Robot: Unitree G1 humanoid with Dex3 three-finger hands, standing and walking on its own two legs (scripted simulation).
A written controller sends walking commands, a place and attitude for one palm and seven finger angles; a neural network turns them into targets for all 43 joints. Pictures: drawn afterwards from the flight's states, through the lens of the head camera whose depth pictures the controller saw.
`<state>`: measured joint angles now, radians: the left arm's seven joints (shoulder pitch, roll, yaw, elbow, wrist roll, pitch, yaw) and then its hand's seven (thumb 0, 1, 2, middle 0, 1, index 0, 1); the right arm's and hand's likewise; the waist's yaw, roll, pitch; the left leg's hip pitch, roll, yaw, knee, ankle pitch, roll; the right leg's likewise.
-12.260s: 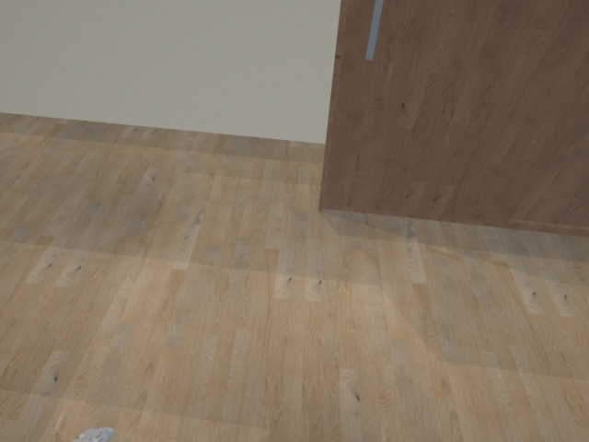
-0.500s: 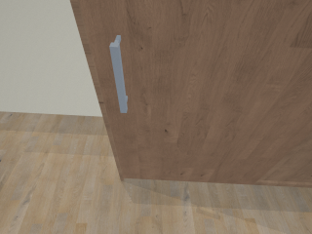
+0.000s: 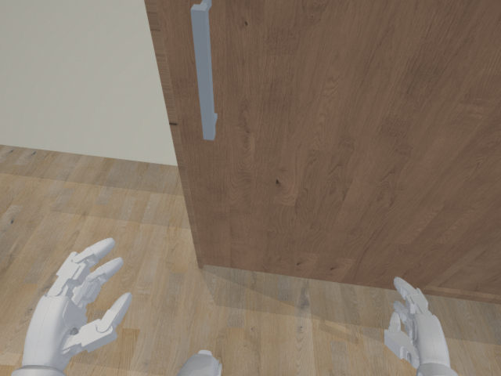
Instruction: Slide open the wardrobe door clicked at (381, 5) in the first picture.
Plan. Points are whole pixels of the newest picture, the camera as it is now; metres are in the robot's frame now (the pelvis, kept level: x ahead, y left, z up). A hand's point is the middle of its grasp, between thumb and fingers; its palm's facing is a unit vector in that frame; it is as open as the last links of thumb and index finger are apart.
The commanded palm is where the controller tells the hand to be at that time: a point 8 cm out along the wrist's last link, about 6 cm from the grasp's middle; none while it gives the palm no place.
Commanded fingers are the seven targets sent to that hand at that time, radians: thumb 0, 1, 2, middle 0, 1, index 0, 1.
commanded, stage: raise the hand with hooked fingers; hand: left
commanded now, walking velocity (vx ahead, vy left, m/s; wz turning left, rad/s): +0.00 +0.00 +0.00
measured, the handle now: (208, 76) +0.56 +0.15 +0.19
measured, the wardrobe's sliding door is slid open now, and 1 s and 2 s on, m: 0.00 0.00 0.00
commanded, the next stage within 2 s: move the hooked fingers beside the handle in 1.60 s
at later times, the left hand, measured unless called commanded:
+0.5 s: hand (78, 249) +0.24 +0.26 +0.11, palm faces +0.00 -1.00 -0.05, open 12.1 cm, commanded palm +0.22 +0.31 +0.13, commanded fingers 0.00 -0.29 0.39 -0.28 -1.07 -0.28 -1.07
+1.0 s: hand (27, 187) +0.27 +0.31 +0.19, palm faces +0.05 -1.00 -0.05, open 13.9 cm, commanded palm +0.25 +0.35 +0.20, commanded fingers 0.00 -0.50 0.30 -0.30 -1.20 -0.30 -1.20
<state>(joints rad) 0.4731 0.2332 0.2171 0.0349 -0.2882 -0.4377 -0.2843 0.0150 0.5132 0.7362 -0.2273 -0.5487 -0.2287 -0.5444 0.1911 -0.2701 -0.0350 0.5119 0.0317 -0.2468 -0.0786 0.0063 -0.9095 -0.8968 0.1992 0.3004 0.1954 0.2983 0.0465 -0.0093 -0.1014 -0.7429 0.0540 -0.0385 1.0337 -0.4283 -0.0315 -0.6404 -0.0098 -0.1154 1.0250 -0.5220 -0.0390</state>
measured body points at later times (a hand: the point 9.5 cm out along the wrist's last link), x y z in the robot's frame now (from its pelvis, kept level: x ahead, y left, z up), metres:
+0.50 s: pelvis +0.01 +0.03 +0.03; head +0.03 +0.03 +0.48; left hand +0.23 +0.31 +0.12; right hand +0.16 -0.23 -0.04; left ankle +0.05 +0.14 -0.67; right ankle +0.00 -0.10 -0.67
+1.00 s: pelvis +0.01 +0.03 +0.06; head +0.00 +0.03 +0.51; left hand +0.26 +0.36 +0.20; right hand +0.20 -0.18 -0.01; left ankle +0.05 +0.14 -0.67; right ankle +0.00 -0.10 -0.67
